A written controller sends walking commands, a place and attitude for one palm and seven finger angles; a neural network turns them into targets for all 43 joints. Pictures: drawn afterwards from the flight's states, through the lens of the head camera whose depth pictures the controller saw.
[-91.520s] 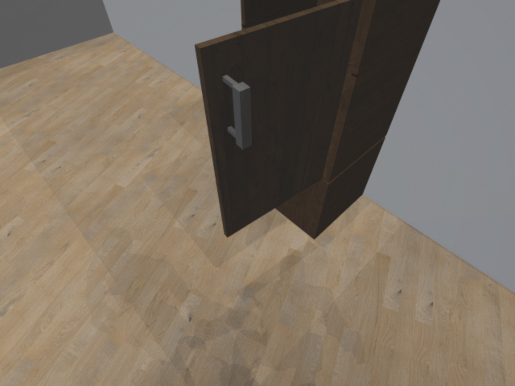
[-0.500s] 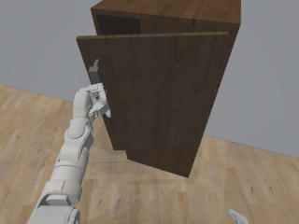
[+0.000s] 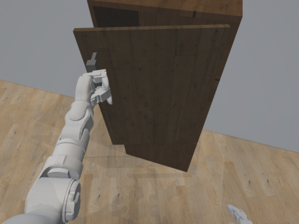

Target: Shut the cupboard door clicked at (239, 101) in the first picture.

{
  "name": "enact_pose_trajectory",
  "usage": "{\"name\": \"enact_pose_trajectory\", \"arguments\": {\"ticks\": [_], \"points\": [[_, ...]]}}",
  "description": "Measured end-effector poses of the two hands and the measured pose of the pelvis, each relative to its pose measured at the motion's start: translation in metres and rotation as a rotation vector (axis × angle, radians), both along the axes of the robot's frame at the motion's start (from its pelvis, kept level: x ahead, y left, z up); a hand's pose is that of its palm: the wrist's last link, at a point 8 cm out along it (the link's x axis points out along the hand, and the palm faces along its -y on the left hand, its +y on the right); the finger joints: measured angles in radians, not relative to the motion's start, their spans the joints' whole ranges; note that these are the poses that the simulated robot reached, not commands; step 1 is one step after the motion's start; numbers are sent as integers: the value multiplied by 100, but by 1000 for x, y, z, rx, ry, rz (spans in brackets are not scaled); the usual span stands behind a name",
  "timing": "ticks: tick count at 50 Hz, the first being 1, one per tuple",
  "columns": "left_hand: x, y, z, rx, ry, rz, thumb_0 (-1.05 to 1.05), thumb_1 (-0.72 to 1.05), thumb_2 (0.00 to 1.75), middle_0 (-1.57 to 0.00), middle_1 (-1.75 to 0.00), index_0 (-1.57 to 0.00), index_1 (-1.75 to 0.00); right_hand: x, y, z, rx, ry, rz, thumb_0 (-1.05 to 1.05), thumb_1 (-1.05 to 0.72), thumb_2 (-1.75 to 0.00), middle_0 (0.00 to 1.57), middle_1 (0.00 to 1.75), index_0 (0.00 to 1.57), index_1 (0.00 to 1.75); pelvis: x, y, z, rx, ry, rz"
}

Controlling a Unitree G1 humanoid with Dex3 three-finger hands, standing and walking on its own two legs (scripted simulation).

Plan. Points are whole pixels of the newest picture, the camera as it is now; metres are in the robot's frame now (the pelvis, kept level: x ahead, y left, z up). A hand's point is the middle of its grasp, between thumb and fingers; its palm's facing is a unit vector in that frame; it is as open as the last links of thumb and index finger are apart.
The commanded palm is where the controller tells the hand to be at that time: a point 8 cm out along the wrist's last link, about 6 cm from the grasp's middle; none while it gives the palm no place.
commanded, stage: push the door shut along its arc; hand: left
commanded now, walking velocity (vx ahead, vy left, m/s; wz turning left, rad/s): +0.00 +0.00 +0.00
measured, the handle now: (98, 77) +0.50 +0.17 +0.12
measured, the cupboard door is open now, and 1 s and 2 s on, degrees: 19 6 0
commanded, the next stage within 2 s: pull the fist back off the door in 1.60 s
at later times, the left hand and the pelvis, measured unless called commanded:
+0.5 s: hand (113, 79) +0.48 +0.12 +0.13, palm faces -0.14 -0.99 -0.02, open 3.1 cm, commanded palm +0.48 +0.16 +0.13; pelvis +0.00 +0.02 -0.01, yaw +0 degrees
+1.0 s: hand (130, 64) +0.55 +0.08 +0.13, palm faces -0.26 -0.97 +0.00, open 3.1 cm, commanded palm +0.55 +0.13 +0.13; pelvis +0.01 +0.02 -0.02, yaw -1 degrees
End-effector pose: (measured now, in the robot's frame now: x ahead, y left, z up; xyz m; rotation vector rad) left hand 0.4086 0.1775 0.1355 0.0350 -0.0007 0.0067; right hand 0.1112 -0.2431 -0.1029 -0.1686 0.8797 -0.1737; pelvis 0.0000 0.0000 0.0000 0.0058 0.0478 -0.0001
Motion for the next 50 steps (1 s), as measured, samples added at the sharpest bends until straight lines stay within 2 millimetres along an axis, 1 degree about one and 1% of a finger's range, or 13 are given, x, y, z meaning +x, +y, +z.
{"name": "enact_pose_trajectory", "arguments": {"ticks": [6, 17, 24, 30, 44, 50], "points": [[18, 5, 0, -11, 12, -34, 1, 90, 90, -131, -150, -131, -150, -20, -3, -7, -14, 71, -16, 1, -90, -89, 20, 30, 20, 30, 1, 3, -2, -1, 27, 7], [45, 3, -4, -19, 10, -99, 2, 90, 90, -130, -150, -131, -150, -64, -8, -14, -38, 185, -68, 1, -90, -89, 20, 30, 20, 30, 3, 11, -6, -4, 73, 2], [60, 0, -4, -12, 15, -137, 2, 90, 90, -130, -150, -130, -150, -87, -7, -16, -46, 233, -95, 1, -90, -89, 20, 30, 20, 30, 2, 15, -9, -8, 100, 0], [75, -7, -3, -15, 27, -174, 2, 90, 90, -130, -150, -130, -150, -102, -5, -18, -50, 272, -107, 1, -90, -89, 20, 30, 20, 30, 1, 18, -12, -11, 125, 2], [119, -39, -2, -34, 43, -253, 2, 90, 90, -130, -150, -130, -150, -137, -6, -18, -64, 366, -164, 0, -90, -89, 20, 30, 20, 30, 4, 18, -18, -13, 201, -9], [139, -43, -1, -29, 45, -269, 1, 90, 90, -130, -150, -130, -150, -153, -7, -17, -66, 426, -196, 0, -90, -89, 20, 30, 20, 30, 8, 16, -20, -14, 233, -17]]}}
